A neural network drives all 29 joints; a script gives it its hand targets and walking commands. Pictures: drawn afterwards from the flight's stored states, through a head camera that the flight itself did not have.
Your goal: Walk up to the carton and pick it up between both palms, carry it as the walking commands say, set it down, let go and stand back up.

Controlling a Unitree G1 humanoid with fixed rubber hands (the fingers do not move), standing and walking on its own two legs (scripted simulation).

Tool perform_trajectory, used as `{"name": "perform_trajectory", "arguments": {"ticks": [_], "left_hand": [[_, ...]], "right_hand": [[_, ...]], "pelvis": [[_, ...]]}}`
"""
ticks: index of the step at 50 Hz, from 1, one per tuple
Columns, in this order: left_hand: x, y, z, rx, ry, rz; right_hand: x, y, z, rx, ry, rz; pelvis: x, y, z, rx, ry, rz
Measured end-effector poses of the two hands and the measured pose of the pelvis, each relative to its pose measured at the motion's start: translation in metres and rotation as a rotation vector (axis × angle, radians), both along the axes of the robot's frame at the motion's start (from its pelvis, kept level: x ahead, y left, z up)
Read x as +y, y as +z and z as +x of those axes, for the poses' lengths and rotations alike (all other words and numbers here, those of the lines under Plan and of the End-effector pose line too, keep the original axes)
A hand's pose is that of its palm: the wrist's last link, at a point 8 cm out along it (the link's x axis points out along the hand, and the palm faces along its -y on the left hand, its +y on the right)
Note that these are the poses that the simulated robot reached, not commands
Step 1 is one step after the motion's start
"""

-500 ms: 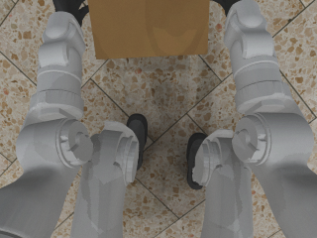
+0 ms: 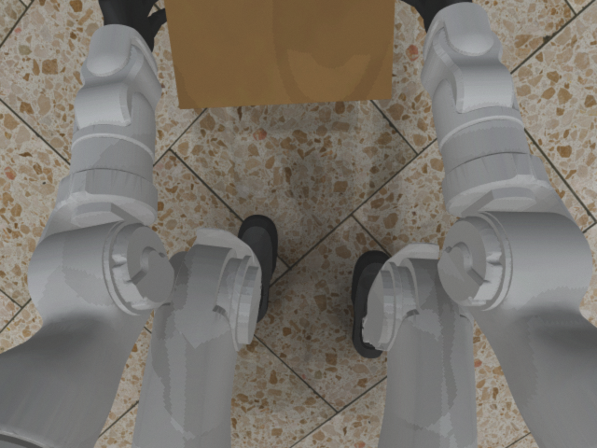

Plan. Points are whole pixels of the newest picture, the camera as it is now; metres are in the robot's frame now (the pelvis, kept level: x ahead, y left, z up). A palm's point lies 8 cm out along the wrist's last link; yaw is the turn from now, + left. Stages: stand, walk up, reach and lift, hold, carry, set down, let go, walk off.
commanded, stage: set down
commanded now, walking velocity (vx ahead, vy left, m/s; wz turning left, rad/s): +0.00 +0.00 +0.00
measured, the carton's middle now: (286, 17) +0.56 +0.05 -0.28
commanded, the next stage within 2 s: let go in 1.90 s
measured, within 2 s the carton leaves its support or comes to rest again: rests again in 0.04 s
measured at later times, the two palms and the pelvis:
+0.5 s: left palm (119, 65) +0.49 +0.23 -0.21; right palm (474, 38) +0.52 -0.16 -0.21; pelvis -0.01 +0.00 -0.02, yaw +0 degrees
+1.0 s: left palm (45, 5) +0.51 +0.23 -0.11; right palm out of the picture +0.54 -0.15 -0.11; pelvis -0.02 +0.00 +0.01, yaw -1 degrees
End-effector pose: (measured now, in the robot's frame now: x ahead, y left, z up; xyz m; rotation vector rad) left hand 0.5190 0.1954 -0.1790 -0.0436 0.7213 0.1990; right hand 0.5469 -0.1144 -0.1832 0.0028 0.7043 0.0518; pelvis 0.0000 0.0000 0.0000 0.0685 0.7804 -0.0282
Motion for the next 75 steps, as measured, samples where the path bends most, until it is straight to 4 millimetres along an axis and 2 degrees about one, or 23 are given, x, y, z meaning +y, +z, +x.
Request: {"name": "perform_trajectory", "arguments": {"ticks": [3, 7, 13, 19, 24, 27, 30, 33, 37, 40, 43, 49, 52, 54, 60, 65, 68, 71, 75], "left_hand": [[0.000, -0.006, -0.005, 0.023, 0.007, 0.004], [0.004, -0.028, -0.022, 0.119, -0.001, 0.036], [0.017, -0.033, -0.022, 0.086, -0.015, 0.131], [0.016, -0.033, -0.027, 0.082, 0.007, 0.113], [0.028, -0.030, -0.032, 0.094, 0.023, 0.129], [0.033, -0.029, -0.033, 0.093, 0.038, 0.129], [0.032, -0.017, -0.019, 0.024, 0.042, 0.119], [0.029, -0.006, -0.007, -0.026, 0.036, 0.112], [0.029, -0.003, -0.007, -0.011, 0.040, 0.114], [0.030, 0.009, -0.006, -0.034, 0.040, 0.118], [0.031, 0.031, -0.001, -0.094, 0.036, 0.125], [0.035, 0.062, -0.006, -0.074, 0.041, 0.128], [0.037, 0.089, -0.002, -0.101, 0.041, 0.131], [0.039, 0.098, -0.002, -0.062, 0.046, 0.127], [0.039, 0.141, 0.004, -0.059, 0.039, 0.121], [0.031, 0.176, 0.008, -0.072, 0.011, 0.095], [0.028, 0.189, 0.002, -0.061, -0.004, 0.082], [0.030, 0.196, -0.011, -0.028, -0.004, 0.075], [0.034, 0.214, -0.021, -0.027, -0.005, 0.084]], "right_hand": [[-0.001, -0.010, -0.009, 0.048, 0.001, -0.005], [-0.004, -0.031, -0.024, 0.110, 0.021, -0.056], [-0.009, -0.043, -0.030, 0.092, 0.031, -0.113], [-0.027, -0.033, -0.024, 0.051, -0.010, -0.148], [-0.044, -0.026, -0.023, 0.046, -0.040, -0.165], [-0.044, -0.026, -0.024, 0.055, -0.038, -0.153], [-0.041, -0.022, -0.019, 0.033, -0.042, -0.131], [-0.038, -0.011, -0.010, -0.017, -0.041, -0.120], [-0.035, 0.003, 0.000, -0.057, -0.039, -0.115], [-0.035, 0.012, 0.000, -0.054, -0.041, -0.120], [-0.034, 0.030, 0.000, -0.089, -0.041, -0.121], [-0.035, 0.067, -0.003, -0.081, -0.042, -0.134], [-0.035, 0.090, -0.001, -0.087, -0.041, -0.138], [-0.037, 0.101, -0.001, -0.059, -0.041, -0.142], [-0.047, 0.141, 0.002, -0.039, -0.037, -0.141], [-0.056, 0.176, 0.004, -0.046, -0.033, -0.132], [-0.061, 0.192, 0.002, -0.048, -0.030, -0.123], [-0.066, 0.199, -0.006, -0.025, -0.029, -0.118], [-0.068, 0.212, -0.013, -0.014, -0.022, -0.114]], "pelvis": [[0.000, 0.000, 0.000, 0.000, 0.000, 0.000], [0.000, 0.000, 0.000, 0.001, 0.000, 0.000], [0.000, -0.004, -0.002, -0.018, 0.000, -0.001], [0.000, -0.014, -0.008, -0.057, 0.001, -0.003], [0.001, -0.017, -0.012, -0.074, 0.001, -0.005], [0.001, -0.017, -0.013, -0.075, 0.001, -0.006], [0.001, -0.017, -0.012, -0.075, 0.001, -0.006], [0.001, -0.017, -0.012, -0.075, 0.001, -0.006], [0.001, -0.016, -0.013, -0.084, 0.000, -0.006], [0.001, -0.014, -0.014, -0.104, -0.001, -0.007], [0.001, -0.010, -0.017, -0.161, -0.004, -0.011], [0.003, 0.005, -0.021, -0.206, -0.008, -0.021], [0.005, 0.019, -0.020, -0.218, -0.011, -0.027], [0.006, 0.027, -0.017, -0.191, -0.011, -0.029], [0.007, 0.056, -0.002, -0.093, -0.013, -0.032], [0.007, 0.082, 0.012, -0.008, -0.015, -0.030], [0.006, 0.098, 0.016, 0.022, -0.017, -0.026], [0.004, 0.114, 0.018, 0.040, -0.018, -0.024], [0.002, 0.134, 0.019, 0.042, -0.020, -0.023]]}}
